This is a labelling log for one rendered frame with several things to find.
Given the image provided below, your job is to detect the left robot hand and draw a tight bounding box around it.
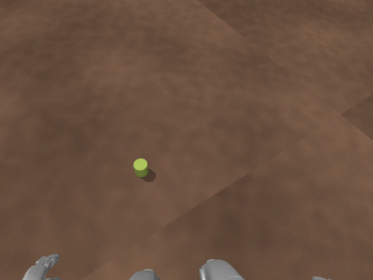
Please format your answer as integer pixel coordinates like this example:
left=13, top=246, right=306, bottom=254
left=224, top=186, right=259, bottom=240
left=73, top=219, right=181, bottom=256
left=22, top=254, right=60, bottom=280

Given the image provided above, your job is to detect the can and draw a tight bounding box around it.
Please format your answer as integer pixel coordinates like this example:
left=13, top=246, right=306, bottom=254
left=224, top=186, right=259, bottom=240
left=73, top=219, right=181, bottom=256
left=133, top=159, right=148, bottom=177

